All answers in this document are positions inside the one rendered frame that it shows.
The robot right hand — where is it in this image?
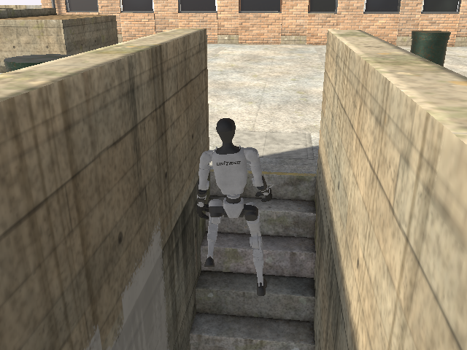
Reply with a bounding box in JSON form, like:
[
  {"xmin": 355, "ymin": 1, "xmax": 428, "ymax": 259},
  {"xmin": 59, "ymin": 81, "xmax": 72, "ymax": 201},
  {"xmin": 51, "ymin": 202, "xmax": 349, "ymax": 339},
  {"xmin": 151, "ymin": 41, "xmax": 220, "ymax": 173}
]
[{"xmin": 255, "ymin": 188, "xmax": 272, "ymax": 202}]

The left robot thigh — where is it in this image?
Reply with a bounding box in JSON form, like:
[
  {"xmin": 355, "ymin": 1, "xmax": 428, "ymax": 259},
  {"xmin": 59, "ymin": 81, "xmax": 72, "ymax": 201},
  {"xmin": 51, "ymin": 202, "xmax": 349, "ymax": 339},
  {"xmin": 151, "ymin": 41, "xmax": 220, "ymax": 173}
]
[{"xmin": 209, "ymin": 199, "xmax": 224, "ymax": 224}]

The humanoid robot torso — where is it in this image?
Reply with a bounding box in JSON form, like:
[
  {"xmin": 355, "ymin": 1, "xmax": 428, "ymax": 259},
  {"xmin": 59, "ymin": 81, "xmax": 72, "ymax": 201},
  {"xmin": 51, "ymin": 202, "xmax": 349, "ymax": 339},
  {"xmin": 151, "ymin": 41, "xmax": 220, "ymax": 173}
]
[{"xmin": 212, "ymin": 145, "xmax": 247, "ymax": 218}]

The left robot forearm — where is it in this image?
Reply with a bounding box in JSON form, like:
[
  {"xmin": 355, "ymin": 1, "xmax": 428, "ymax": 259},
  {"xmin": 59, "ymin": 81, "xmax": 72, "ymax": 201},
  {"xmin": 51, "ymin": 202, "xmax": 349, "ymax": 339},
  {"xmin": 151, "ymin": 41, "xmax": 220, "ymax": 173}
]
[{"xmin": 197, "ymin": 181, "xmax": 207, "ymax": 207}]

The left robot upper arm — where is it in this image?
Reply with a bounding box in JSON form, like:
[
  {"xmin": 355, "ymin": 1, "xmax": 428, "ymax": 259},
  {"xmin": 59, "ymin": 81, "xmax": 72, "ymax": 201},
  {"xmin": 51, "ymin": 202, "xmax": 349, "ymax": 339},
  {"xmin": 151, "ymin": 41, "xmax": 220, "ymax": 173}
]
[{"xmin": 198, "ymin": 150, "xmax": 214, "ymax": 190}]

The right robot forearm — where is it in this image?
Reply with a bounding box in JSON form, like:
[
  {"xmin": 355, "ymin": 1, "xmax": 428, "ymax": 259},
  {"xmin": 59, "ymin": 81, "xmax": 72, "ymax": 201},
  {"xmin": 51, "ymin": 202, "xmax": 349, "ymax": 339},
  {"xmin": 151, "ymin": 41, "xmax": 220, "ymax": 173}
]
[{"xmin": 257, "ymin": 176, "xmax": 270, "ymax": 195}]

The robot left hand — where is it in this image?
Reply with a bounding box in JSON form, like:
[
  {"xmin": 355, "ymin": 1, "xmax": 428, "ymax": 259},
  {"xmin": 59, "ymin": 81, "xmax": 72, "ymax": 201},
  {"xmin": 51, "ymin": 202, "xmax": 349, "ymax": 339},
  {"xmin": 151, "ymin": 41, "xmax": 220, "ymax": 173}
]
[{"xmin": 197, "ymin": 204, "xmax": 209, "ymax": 219}]

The right robot upper arm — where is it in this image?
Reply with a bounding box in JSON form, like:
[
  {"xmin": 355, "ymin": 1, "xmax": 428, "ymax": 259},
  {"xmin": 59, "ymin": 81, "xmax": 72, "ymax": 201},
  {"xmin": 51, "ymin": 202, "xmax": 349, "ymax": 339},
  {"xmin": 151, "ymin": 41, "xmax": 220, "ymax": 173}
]
[{"xmin": 244, "ymin": 147, "xmax": 263, "ymax": 187}]

